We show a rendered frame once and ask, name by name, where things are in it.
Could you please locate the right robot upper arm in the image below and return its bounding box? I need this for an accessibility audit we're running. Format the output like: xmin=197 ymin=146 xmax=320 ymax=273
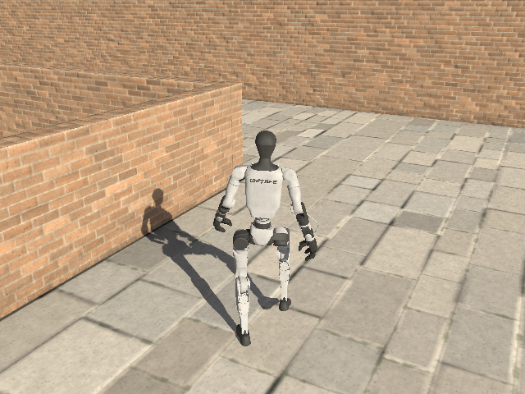
xmin=281 ymin=167 xmax=304 ymax=215

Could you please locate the left robot upper arm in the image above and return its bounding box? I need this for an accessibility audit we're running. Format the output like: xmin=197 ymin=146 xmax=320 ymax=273
xmin=222 ymin=165 xmax=248 ymax=208

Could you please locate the right robot forearm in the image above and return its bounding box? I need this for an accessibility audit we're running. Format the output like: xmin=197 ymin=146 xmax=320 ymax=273
xmin=296 ymin=202 xmax=315 ymax=241

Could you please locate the left robot forearm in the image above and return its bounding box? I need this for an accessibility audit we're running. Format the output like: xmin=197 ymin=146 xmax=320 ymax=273
xmin=215 ymin=195 xmax=230 ymax=222

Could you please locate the robot right hand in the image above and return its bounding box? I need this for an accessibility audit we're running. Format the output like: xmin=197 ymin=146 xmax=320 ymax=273
xmin=299 ymin=238 xmax=317 ymax=261

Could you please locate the robot left hand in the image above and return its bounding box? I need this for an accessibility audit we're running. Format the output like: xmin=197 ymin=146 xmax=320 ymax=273
xmin=213 ymin=218 xmax=232 ymax=232

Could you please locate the humanoid robot torso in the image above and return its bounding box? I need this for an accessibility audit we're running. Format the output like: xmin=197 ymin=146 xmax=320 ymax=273
xmin=245 ymin=162 xmax=284 ymax=246

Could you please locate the right robot thigh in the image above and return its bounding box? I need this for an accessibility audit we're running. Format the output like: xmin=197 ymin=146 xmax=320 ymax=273
xmin=272 ymin=227 xmax=290 ymax=261

